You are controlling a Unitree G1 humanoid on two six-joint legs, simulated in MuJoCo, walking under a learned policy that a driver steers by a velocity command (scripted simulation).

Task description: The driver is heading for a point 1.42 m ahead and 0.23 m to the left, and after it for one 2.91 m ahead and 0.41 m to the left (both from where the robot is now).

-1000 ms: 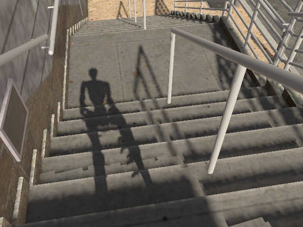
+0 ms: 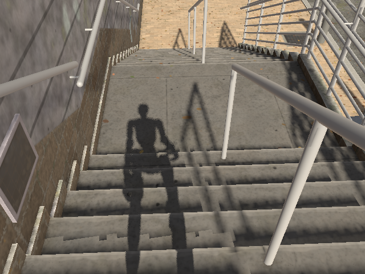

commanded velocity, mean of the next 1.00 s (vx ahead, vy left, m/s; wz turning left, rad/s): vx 0.00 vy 0.00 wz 0.00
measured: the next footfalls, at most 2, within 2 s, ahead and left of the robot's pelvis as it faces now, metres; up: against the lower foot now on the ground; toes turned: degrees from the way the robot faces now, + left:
left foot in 1.76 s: +0.05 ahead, +0.19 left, +0.00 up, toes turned +7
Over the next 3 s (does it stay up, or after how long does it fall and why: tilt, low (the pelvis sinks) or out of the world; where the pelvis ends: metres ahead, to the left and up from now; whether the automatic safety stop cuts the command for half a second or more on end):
stays up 0.68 0.28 -0.36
